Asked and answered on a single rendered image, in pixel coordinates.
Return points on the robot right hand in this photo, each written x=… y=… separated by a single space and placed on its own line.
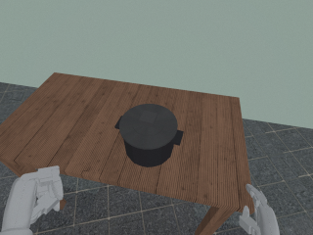
x=265 y=222

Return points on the table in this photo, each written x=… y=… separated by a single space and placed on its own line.
x=69 y=121

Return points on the lid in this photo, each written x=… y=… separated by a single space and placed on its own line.
x=145 y=137

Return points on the knob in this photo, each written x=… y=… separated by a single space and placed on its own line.
x=148 y=118

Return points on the robot left hand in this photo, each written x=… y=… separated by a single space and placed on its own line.
x=44 y=184

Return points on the pot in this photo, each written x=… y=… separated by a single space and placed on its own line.
x=151 y=157

